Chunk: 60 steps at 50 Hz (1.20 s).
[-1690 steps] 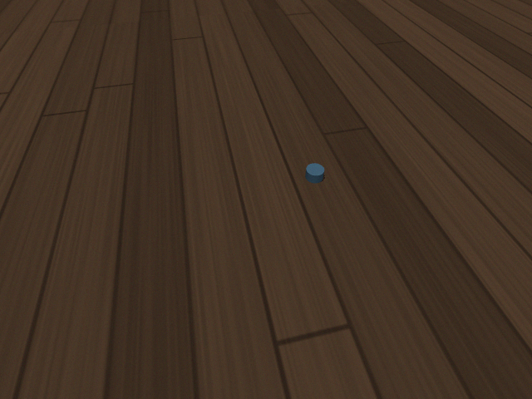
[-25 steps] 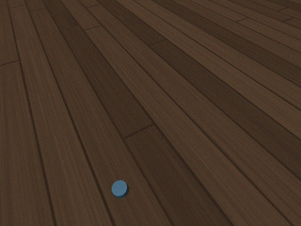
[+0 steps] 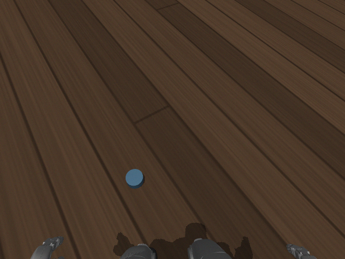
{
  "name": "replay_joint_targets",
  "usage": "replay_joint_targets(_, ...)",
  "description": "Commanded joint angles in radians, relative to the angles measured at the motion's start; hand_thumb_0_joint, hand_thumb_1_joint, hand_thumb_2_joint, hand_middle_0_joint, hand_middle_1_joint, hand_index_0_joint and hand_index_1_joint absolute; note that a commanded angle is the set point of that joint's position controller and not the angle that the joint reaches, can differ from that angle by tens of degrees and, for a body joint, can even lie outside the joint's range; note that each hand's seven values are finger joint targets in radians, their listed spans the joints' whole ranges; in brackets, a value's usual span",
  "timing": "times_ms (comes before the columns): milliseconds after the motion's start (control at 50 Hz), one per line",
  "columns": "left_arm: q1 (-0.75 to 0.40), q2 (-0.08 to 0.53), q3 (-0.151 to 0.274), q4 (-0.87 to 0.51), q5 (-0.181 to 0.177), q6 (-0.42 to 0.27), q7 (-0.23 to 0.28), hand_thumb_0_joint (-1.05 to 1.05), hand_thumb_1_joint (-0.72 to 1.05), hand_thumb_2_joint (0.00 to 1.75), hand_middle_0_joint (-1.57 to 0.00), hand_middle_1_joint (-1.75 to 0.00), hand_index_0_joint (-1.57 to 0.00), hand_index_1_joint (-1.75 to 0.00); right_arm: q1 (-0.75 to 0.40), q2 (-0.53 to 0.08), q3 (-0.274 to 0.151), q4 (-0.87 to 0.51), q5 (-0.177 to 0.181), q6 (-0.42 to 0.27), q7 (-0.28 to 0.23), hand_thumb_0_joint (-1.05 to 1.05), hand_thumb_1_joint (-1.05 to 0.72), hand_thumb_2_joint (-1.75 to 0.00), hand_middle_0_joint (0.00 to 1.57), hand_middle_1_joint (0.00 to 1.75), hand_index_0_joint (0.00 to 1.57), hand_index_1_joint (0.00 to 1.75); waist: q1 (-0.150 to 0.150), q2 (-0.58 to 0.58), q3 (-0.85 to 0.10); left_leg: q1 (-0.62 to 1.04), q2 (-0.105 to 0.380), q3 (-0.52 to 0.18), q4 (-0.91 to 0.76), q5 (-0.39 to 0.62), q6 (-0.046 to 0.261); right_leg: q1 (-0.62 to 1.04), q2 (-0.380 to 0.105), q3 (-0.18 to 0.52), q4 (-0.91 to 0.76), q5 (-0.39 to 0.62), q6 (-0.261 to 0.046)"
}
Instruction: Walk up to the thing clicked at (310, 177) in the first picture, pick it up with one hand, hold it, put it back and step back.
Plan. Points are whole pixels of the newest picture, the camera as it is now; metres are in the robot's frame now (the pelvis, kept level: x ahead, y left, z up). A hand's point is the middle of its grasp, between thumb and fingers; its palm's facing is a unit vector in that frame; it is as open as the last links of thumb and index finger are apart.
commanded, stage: step back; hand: left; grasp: from above
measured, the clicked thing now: (134, 178) +0.53 +0.20 -0.73
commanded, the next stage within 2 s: none
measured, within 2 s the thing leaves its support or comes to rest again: neither
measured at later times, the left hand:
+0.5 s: hand out of the picture -0.01 +0.25 -0.14, palm faces +0.03 -0.92 -0.40, open 7.4 cm
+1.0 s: hand out of the picture -0.24 +0.23 -0.15, palm faces -0.04 -0.91 -0.41, open 7.4 cm
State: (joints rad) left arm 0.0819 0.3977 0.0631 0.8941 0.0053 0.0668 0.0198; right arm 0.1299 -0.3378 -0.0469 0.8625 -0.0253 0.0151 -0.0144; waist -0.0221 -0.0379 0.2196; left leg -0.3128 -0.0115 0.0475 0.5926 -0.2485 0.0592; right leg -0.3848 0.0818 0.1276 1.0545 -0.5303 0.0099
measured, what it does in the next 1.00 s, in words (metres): walks backwards: right foot, then left foot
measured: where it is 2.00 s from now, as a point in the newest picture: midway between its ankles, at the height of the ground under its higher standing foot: outside the picture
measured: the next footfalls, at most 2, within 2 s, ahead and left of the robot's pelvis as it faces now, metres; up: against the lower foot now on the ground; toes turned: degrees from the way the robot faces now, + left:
right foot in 0.16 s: -0.02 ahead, -0.14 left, +0.00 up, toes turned +0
left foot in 0.52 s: -0.13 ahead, +0.10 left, +0.00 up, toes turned +2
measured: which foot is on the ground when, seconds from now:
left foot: down 0.00-0.18, up 0.20-0.50, down 0.52-0.96, up 0.98-1.00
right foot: up 0.00-0.14, down 0.16-0.54, up 0.56-0.90, down 0.92-1.00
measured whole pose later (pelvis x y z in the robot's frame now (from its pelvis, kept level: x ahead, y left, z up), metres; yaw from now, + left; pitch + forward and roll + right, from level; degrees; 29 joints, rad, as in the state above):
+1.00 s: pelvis -0.31 -0.04 -0.01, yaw -2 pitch -3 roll +0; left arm 0.23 0.37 0.07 0.87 0.03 0.05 -0.02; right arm 0.09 -0.40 -0.06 0.83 -0.01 0.05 -0.02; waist 0.02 0.05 0.17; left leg -0.51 0.00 -0.08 0.83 -0.40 0.00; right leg -0.25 0.02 0.02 0.68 -0.39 -0.01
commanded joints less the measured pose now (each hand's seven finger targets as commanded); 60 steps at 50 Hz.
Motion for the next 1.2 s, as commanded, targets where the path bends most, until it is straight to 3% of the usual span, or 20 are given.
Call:
replay_joint_targets(0, 0.052, 0.16, 0.062, -0.084, 0.007, -0.03, 0.008, 0.0, 0.9, 0.9, -0.2, -0.3, -0.2, -0.3, 0.051, -0.291, -0.077, -0.066, 0.002, -0.012, -0.025, 0.0, -0.9, -0.9, 0.2, 0.3, 0.2, 0.3, -0.022, 0.161, -0.293, 0.317, 0.314, -0.322, -0.106, 0.533, 0.204, -0.067, -0.05, -0.016, -0.135, 0.006, 0.001)
replay_joint_targets(120, 0.206, 0.158, 0.074, -0.036, 0.023, -0.048, -0.012, 0.0, 0.9, 0.9, -0.2, -0.3, -0.2, -0.3, -0.033, -0.297, -0.064, -0.084, 0.018, 0.003, -0.009, 0.0, -0.9, -0.9, 0.2, 0.3, 0.2, 0.3, 0.048, 0.142, -0.305, 0.016, 0.219, -0.231, -0.059, 0.184, 0.074, 0.256, -0.084, -0.096, -0.575, 0.286, -0.066)
replay_joint_targets(140, 0.205, 0.21, 0.086, -0.05, 0.037, -0.053, -0.011, 0.0, 0.9, 0.9, -0.2, -0.3, -0.2, -0.3, -0.031, -0.261, -0.053, -0.091, 0.026, 0.004, -0.007, 0.0, -0.9, -0.9, 0.2, 0.3, 0.2, 0.3, 0.045, 0.009, -0.281, -0.114, 0.145, -0.178, 0.033, 0.046, 0.01, 0.271, -0.202, 0.098, -0.635, 0.257, -0.117)
replay_joint_targets(160, 0.159, 0.305, 0.106, -0.073, 0.022, -0.05, -0.015, 0.0, 0.9, 0.9, -0.2, -0.3, -0.2, -0.3, -0.082, -0.225, -0.049, -0.104, 0.03, 0.004, -0.009, 0.0, -0.9, -0.9, 0.2, 0.3, 0.2, 0.3, 0.069, -0.214, -0.202, -0.175, -0.056, -0.056, 0.242, -0.221, -0.048, 0.132, -0.389, 0.34, -0.745, 0.285, -0.262)
replay_joint_targets(180, 0.085, 0.336, 0.11, -0.119, 0.036, -0.055, -0.012, 0.0, 0.9, 0.9, -0.2, -0.3, -0.2, -0.3, -0.068, -0.246, -0.059, -0.085, 0.021, 0.011, -0.015, 0.0, -0.9, -0.9, 0.2, 0.3, 0.2, 0.3, 0.071, -0.229, -0.154, -0.135, -0.079, -0.149, 0.481, -0.372, -0.061, -0.015, -0.502, 0.447, -0.778, 0.342, -0.349)
replay_joint_targets(260, -0.04, 0.219, 0.083, -0.166, 0.028, -0.059, 0.005, 0.0, 0.9, 0.9, -0.2, -0.3, -0.2, -0.3, 0.06, -0.239, -0.05, -0.036, 0.031, 0.006, -0.015, 0.0, -0.9, -0.9, 0.2, 0.3, 0.2, 0.3, -0.004, -0.102, -0.173, -0.138, -0.116, -0.202, 0.61, -0.224, -0.065, 0.076, -0.31, 0.103, -0.66, 0.588, -0.221)
replay_joint_targets(380, 0.093, 0.208, 0.079, -0.178, 0.032, -0.051, 0.016, 0.0, 0.9, 0.9, -0.2, -0.3, -0.2, -0.3, 0.029, -0.231, -0.041, -0.064, 0.017, 0.003, -0.018, 0.0, -0.9, -0.9, 0.2, 0.3, 0.2, 0.3, 0.082, -0.129, -0.259, -0.181, -0.056, -0.137, 0.329, -0.297, -0.087, 0.367, -0.355, 0.106, -0.574, 0.749, -0.249)
replay_joint_targets(480, 0.034, 0.223, 0.071, -0.208, 0.012, -0.029, 0.005, 0.0, 0.9, 0.9, -0.2, -0.3, -0.2, -0.3, 0.167, -0.218, -0.056, -0.017, 0.005, -0.01, -0.006, 0.0, -0.9, -0.9, 0.2, 0.3, 0.2, 0.3, 0.005, -0.115, -0.301, 0.103, -0.021, -0.032, -0.18, 0.014, -0.043, 0.22, -0.303, 0.041, -0.461, 0.62, -0.162)
replay_joint_targets(500, 0.042, 0.192, 0.06, -0.21, 0.008, -0.024, 0.0, 0.0, 0.9, 0.9, -0.2, -0.3, -0.2, -0.3, 0.162, -0.26, -0.07, -0.019, -0.004, -0.016, -0.007, 0.0, -0.9, -0.9, 0.2, 0.3, 0.2, 0.3, 0.004, -0.015, -0.298, 0.156, 0.067, -0.172, -0.209, 0.059, -0.012, 0.105, -0.245, 0.012, -0.413, 0.458, -0.104)
replay_joint_targets(520, 0.044, 0.151, 0.052, -0.222, 0.004, -0.026, -0.001, 0.0, 0.9, 0.9, -0.2, -0.3, -0.2, -0.3, 0.13, -0.367, -0.092, -0.037, -0.019, -0.015, -0.002, 0.0, -0.9, -0.9, 0.2, 0.3, 0.2, 0.3, 0.004, 0.232, -0.267, 0.193, 0.294, -0.492, -0.26, 0.143, 0.089, -0.11, -0.071, -0.076, -0.237, 0.136, -0.04)
replay_joint_targets(540, -0.04, 0.193, 0.077, -0.225, 0.009, -0.027, 0.014, 0.0, 0.9, 0.9, -0.2, -0.3, -0.2, -0.3, 0.086, -0.437, -0.101, -0.059, -0.006, -0.014, 0.003, 0.0, -0.9, -0.9, 0.2, 0.3, 0.2, 0.3, -0.046, 0.28, -0.239, 0.012, 0.418, -0.596, -0.286, 0.264, 0.235, -0.062, -0.003, -0.02, -0.019, -0.131, -0.022)
replay_joint_targets(620, 0.079, 0.18, 0.08, -0.154, -0.006, -0.021, 0.013, 0.0, 0.9, 0.9, -0.2, -0.3, -0.2, -0.3, -0.043, -0.298, -0.061, -0.079, -0.009, -0.021, -0.016, 0.0, -0.9, -0.9, 0.2, 0.3, 0.2, 0.3, 0.051, 0.153, -0.2, 0.046, 0.264, -0.302, -0.184, 0.399, 0.148, -0.108, 0.021, 0.074, 0.239, 0.027, -0.035)
replay_joint_targets(740, 0.097, 0.165, 0.074, -0.154, 0.01, -0.029, 0.001, 0.0, 0.9, 0.9, -0.2, -0.3, -0.2, -0.3, 0.035, -0.284, -0.069, -0.08, -0.003, -0.018, -0.02, 0.0, -0.9, -0.9, 0.2, 0.3, 0.2, 0.3, -0.012, 0.172, -0.247, 0.264, 0.268, -0.287, -0.143, 0.388, 0.2, -0.136, -0.012, 0.014, 0.025, 0.009, 0.034)
replay_joint_targets(800, 0.119, 0.16, 0.071, -0.142, 0.009, -0.034, -0.001, 0.0, 0.9, 0.9, -0.2, -0.3, -0.2, -0.3, 0.02, -0.303, -0.072, -0.094, -0.008, -0.007, -0.019, 0.0, -0.9, -0.9, 0.2, 0.3, 0.2, 0.3, -0.009, 0.214, -0.281, 0.231, 0.288, -0.284, -0.128, 0.374, 0.193, -0.018, -0.065, -0.051, -0.195, 0.004, 0.021)
replay_joint_targets(880, 0.286, 0.152, 0.075, -0.054, 0.016, -0.043, -0.013, 0.0, 0.9, 0.9, -0.2, -0.3, -0.2, -0.3, -0.039, -0.324, -0.074, -0.108, 0.009, 0.018, -0.011, 0.0, -0.9, -0.9, 0.2, 0.3, 0.2, 0.3, 0.057, 0.236, -0.346, 0.085, 0.224, -0.223, -0.052, 0.227, 0.097, 0.24, -0.064, -0.142, -0.625, 0.243, -0.035)
replay_joint_targets(900, 0.278, 0.193, 0.084, -0.058, 0.032, -0.05, -0.011, 0.0, 0.9, 0.9, -0.2, -0.3, -0.2, -0.3, -0.033, -0.285, -0.06, -0.111, 0.015, 0.021, -0.009, 0.0, -0.9, -0.9, 0.2, 0.3, 0.2, 0.3, 0.053, 0.143, -0.316, -0.041, 0.17, -0.196, 0.018, 0.099, 0.043, 0.277, -0.122, -0.026, -0.657, 0.252, -0.056)
replay_joint_targets(920, 0.244, 0.294, 0.112, -0.083, 0.041, -0.053, -0.013, 0.0, 0.9, 0.9, -0.2, -0.3, -0.2, -0.3, -0.041, -0.218, -0.045, -0.139, 0.026, 0.017, -0.008, 0.0, -0.9, -0.9, 0.2, 0.3, 0.2, 0.3, 0.055, -0.144, -0.259, -0.253, -0.015, -0.123, 0.194, -0.166, -0.034, 0.263, -0.32, 0.273, -0.699, 0.258, -0.14)
replay_joint_targets(940, 0.155, 0.389, 0.125, -0.127, 0.042, -0.046, -0.01, 0.0, 0.9, 0.9, -0.2, -0.3, -0.2, -0.3, -0.091, -0.233, -0.057, -0.143, 0.02, 0.022, -0.028, 0.0, -0.9, -0.9, 0.2, 0.3, 0.2, 0.3, 0.108, -0.281, -0.187, -0.213, -0.068, -0.157, 0.438, -0.371, -0.067, -0.002, -0.51, 0.44, -0.781, 0.267, -0.306)
replay_joint_targets(1000, -0.014, 0.247, 0.084, -0.165, 0.035, -0.056, 0.004, 0.0, 0.9, 0.9, -0.2, -0.3, -0.2, -0.3, 0.019, -0.248, -0.058, -0.076, 0.028, 0.019, -0.025, 0.0, -0.9, -0.9, 0.2, 0.3, 0.2, 0.3, -0.011, -0.079, -0.154, -0.178, -0.113, -0.23, 0.607, -0.238, -0.059, 0.003, -0.327, 0.109, -0.645, 0.541, -0.206)
replay_joint_targets(1180, 0.098, 0.232, 0.081, -0.185, 0.031, -0.041, 0.027, 0.0, 0.9, 0.9, -0.2, -0.3, -0.2, -0.3, 0.043, -0.216, -0.046, -0.081, 0.005, 0.004, -0.015, 0.0, -0.9, -0.9, 0.2, 0.3, 0.2, 0.3, 0.072, -0.166, -0.262, -0.115, -0.022, -0.09, 0.171, -0.284, -0.074, 0.318, -0.358, 0.095, -0.52, 0.749, -0.214)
